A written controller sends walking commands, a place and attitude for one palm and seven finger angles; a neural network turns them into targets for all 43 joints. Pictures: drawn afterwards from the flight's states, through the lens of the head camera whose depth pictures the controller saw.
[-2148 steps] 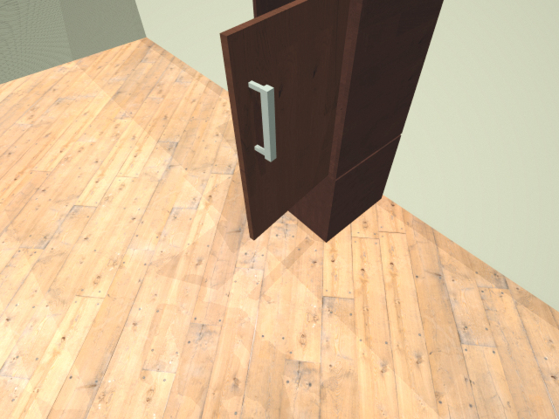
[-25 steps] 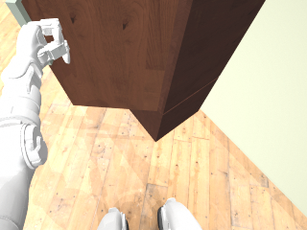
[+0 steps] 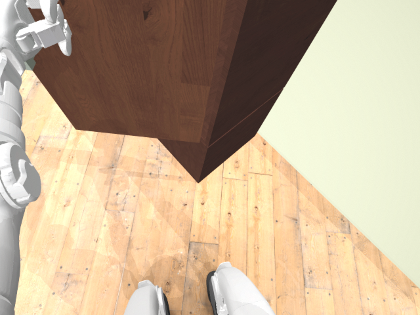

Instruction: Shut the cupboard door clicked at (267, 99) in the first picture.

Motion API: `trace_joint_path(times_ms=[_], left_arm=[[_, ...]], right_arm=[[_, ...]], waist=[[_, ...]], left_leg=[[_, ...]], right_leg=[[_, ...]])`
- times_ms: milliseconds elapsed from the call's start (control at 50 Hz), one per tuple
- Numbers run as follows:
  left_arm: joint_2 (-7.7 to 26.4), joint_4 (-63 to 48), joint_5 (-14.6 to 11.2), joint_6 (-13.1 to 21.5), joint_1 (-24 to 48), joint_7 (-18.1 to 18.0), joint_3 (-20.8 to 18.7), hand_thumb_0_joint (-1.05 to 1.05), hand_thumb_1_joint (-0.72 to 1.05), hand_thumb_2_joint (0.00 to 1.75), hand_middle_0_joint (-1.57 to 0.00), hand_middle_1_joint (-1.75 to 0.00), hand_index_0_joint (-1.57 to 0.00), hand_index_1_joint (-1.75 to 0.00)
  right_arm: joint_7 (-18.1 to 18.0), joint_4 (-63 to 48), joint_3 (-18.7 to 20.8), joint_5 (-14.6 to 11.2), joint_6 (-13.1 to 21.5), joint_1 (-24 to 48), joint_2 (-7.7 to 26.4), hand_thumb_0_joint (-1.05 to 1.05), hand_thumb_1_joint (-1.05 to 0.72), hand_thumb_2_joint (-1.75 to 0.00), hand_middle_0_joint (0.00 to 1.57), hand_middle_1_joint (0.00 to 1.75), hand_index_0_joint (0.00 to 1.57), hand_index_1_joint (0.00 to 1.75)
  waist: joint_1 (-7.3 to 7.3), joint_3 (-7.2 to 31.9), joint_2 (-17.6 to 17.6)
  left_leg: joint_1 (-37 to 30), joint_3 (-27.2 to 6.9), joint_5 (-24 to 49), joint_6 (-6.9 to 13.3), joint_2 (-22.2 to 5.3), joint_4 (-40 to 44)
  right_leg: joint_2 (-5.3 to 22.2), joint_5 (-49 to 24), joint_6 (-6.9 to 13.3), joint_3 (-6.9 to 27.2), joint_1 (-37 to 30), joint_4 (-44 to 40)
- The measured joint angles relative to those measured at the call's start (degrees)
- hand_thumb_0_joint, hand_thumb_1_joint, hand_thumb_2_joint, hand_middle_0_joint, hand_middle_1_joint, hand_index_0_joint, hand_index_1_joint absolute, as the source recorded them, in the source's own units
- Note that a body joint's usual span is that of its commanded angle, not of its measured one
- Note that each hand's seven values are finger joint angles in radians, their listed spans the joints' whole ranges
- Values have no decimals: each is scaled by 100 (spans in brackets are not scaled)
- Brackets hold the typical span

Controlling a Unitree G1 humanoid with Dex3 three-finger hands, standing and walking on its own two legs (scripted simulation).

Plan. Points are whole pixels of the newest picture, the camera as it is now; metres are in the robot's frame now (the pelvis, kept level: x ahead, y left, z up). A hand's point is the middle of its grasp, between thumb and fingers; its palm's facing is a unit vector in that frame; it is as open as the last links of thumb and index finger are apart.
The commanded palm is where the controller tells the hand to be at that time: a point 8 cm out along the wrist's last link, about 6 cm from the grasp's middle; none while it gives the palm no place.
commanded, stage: push the door shut along its arc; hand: left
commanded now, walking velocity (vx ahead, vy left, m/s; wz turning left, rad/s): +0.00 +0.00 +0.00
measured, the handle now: (2, 15) +0.61 +0.23 +0.12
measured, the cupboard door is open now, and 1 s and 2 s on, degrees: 44 31 31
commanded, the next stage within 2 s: pull the fist back off the door in 0.38 s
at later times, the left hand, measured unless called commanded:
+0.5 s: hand (79, 14) +0.60 +0.12 +0.13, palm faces -0.32 -0.95 -0.01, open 3.4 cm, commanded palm +0.62 +0.13 +0.13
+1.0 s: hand (85, 12) +0.59 +0.11 +0.14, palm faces +0.17 -0.98 -0.01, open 3.1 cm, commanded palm +0.54 +0.15 +0.13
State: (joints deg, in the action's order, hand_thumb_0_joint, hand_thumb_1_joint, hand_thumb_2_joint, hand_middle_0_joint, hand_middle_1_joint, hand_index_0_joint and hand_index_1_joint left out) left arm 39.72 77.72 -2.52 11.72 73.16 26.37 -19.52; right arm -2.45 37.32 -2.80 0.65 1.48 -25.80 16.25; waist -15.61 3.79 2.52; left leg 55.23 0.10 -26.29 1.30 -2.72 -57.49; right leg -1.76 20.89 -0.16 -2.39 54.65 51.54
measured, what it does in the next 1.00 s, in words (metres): stands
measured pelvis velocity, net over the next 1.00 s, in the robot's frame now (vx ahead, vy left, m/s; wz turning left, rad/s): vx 0.02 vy -0.02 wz -0.01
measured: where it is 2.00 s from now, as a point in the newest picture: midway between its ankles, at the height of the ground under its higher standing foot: outside the picture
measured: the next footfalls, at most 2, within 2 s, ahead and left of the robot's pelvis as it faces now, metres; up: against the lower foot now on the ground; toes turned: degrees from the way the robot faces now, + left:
none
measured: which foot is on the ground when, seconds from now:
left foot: down 0.00-1.00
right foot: down 0.00-1.00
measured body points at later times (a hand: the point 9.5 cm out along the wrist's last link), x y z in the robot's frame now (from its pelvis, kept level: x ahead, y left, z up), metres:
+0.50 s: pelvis +0.00 +0.01 -0.02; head +0.18 +0.03 +0.39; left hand +0.61 +0.17 +0.14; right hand -0.06 -0.26 -0.11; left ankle +0.00 +0.10 -0.67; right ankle +0.03 -0.13 -0.67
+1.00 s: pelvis +0.02 -0.02 +0.02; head +0.15 -0.02 +0.45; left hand +0.57 +0.16 +0.15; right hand -0.06 -0.25 -0.09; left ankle +0.00 +0.10 -0.67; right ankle +0.03 -0.13 -0.67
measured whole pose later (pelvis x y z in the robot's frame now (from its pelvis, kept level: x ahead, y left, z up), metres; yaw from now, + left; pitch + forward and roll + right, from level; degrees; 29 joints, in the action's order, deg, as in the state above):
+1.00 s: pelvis +0.02 -0.02 +0.02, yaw +0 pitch +23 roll -2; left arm 26.1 73.5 3.4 17.2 65.8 -5.9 -26.2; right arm 4.5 36.3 -0.9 4.3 0.4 -31.1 14.5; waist -14.3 6.6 4.4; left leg 48.6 0.8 -25.3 0.0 -3.6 -51.5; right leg -2.8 20.4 1.0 -1.5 49.2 47.1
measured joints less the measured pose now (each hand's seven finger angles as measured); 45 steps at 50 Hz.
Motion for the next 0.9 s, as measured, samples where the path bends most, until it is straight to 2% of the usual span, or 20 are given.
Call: trace_joint_path(times_ms=[140, 320, 500, 520, 540, 580, 620, 660, 700, 740, 780, 900], left_arm=[[-39, 137, -4, -106, 258, 74, 234, 1, 89, 92, -130, -150, -130, -150], [-78, 260, 21, -167, 733, -8, 515, 4, 94, 95, -130, -150, -130, -150], [-20, 420, 132, -268, 1309, -143, 750, 3, 100, 98, -130, -150, -130, -150], [-89, 409, 130, -326, 1340, -309, 562, 3, 99, 98, -130, -150, -130, -150], [-198, 403, 116, -373, 1360, -649, 356, 3, 98, 98, -130, -150, -130, -150], [-428, 362, 95, -446, 1375, -1493, 47, 3, 95, 96, -130, -150, -130, -150], [-663, 220, 181, -468, 1295, -2314, -209, 3, 92, 94, -130, -150, -130, -150], [-867, 27, 469, -376, 1106, -3062, -338, 3, 91, 93, -130, -150, -130, -150], [-999, -155, 812, -201, 851, -3551, -335, 2, 91, 92, -129, -150, -130, -150], [-1080, -323, 1031, -39, 564, -3719, -319, 2, 91, 92, -129, -150, -130, -150], [-1134, -375, 1060, 57, 323, -3654, -324, 2, 91, 91, -129, -150, -130, -150], [-1277, -190, 665, 61, -162, -3263, -689, 2, 90, 90, -129, -150, -130, -150]], right_arm=[[4, 102, 1, 35, 31, 46, 6, 0, -90, -90, 20, 30, 20, 30], [16, 212, 0, 104, 137, 134, -17, 0, -90, -90, 20, 30, 20, 30], [22, 324, -50, 139, 209, 154, -71, 0, -90, -90, 20, 30, 20, 30], [34, 295, -39, 177, 210, 110, -71, 0, -90, -90, 20, 30, 20, 30], [75, 247, -29, 221, 216, 44, -67, 0, -90, -90, 20, 30, 20, 30], [212, 165, -23, 310, 219, -72, -87, 0, -90, -90, 20, 30, 20, 30], [378, 78, -20, 429, 185, -173, -137, 0, -90, -90, 20, 30, 20, 30], [546, -10, -20, 550, 150, -273, -188, 0, -90, -90, 20, 30, 20, 30], [700, -52, -3, 627, 115, -344, -244, 0, -90, -90, 20, 30, 20, 30], [800, -59, 23, 641, 49, -384, -302, 0, -90, -90, 20, 30, 20, 30], [831, -45, 39, 598, -30, -408, -347, 0, -90, -90, 20, 30, 20, 30], [726, -61, 70, 421, -164, -495, -313, 0, -90, -90, 20, 30, 20, 30]], waist=[[-15, 22, 10], [-88, 15, 22], [-222, -16, 44], [-213, 2, 82], [-196, 32, 129], [-182, 85, 179], [-175, 122, 190], [-176, 174, 207], [-183, 217, 227], [-176, 220, 240], [-153, 201, 241], [-37, 201, 229]], left_leg=[[81, -63, -54, 23, 24, -87], [357, -130, -108, 39, 64, -288], [736, -179, -171, 32, 70, -541], [796, -196, -177, 26, 62, -567], [859, -216, -181, 18, 56, -586], [931, -229, -177, 1, 57, -593], [938, -219, -170, -13, 50, -567], [922, -199, -164, -24, 36, -528], [873, -172, -164, -39, 22, -483], [745, -132, -156, -53, 3, -396], [542, -87, -127, -65, -14, -254], [-197, 17, 35, -100, -63, 320]], right_leg=[[21, 47, -22, -60, 27, 28], [60, 112, -37, -123, 260, 198], [69, 188, -23, -168, 625, 451], [60, 190, -21, -184, 673, 460], [54, 188, -22, -202, 722, 460], [55, 187, -22, -214, 791, 466], [48, 186, -15, -203, 813, 460], [36, 184, -1, -183, 820, 445], [22, 188, 16, -157, 800, 433], [3, 182, 35, -118, 706, 382], [-16, 155, 51, -74, 540, 278], [-75, -2, 89, 28, -126, -222]])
